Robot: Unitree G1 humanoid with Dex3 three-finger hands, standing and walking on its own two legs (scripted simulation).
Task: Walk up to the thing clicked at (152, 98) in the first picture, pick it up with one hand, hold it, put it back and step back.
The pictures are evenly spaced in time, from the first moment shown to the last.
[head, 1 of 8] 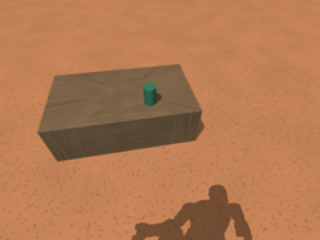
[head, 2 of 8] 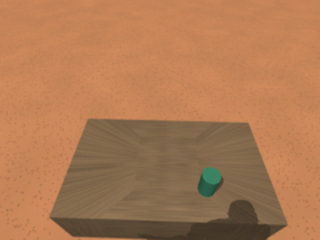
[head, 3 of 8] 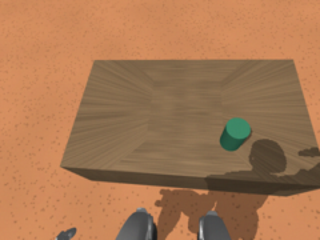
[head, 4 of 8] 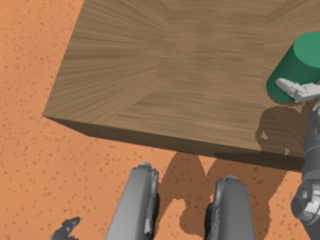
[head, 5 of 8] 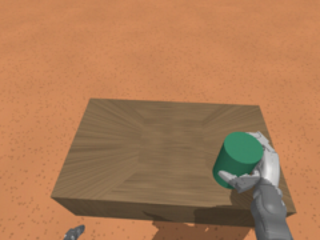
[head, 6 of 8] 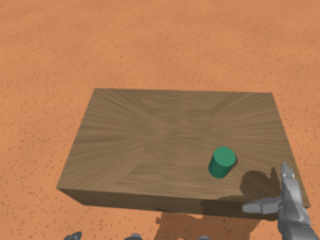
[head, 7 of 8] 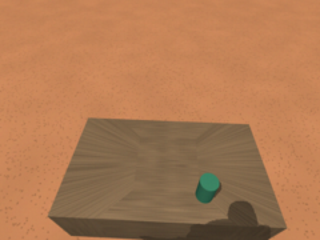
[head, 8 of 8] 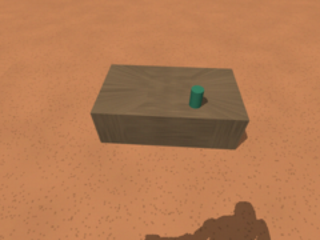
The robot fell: no
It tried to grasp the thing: yes
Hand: right
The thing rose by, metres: 0.37
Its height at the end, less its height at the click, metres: +0.00
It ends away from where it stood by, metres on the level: 0.02
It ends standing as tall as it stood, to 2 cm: yes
